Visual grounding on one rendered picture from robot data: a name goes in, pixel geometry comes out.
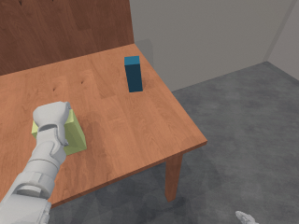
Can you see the sponge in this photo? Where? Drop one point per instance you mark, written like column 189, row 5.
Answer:
column 72, row 133

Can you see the table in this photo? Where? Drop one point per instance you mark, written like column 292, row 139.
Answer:
column 73, row 51

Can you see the right robot hand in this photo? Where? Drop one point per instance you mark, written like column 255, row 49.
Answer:
column 244, row 218

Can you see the robot left forearm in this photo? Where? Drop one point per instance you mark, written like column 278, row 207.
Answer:
column 37, row 178

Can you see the left robot upper arm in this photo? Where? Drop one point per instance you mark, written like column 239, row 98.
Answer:
column 21, row 209

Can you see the left robot hand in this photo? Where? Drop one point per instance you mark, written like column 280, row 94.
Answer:
column 57, row 111

